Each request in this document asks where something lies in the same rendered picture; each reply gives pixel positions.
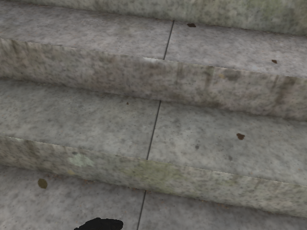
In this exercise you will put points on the robot left hand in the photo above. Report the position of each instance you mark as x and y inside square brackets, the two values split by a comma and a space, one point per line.
[102, 224]

